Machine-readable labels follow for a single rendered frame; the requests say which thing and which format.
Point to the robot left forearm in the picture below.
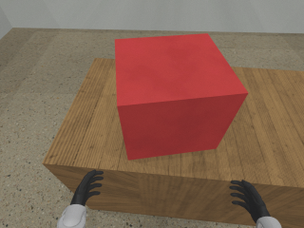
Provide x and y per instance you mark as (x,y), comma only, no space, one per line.
(74,216)

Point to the robot right forearm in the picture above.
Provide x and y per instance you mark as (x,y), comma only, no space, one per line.
(268,222)

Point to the pedestal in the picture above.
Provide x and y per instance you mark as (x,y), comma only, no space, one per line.
(263,145)

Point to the carton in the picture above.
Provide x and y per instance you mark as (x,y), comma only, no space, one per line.
(175,94)

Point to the robot right hand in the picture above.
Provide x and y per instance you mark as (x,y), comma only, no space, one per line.
(253,201)

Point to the robot left hand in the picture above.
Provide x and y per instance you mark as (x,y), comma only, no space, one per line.
(82,193)

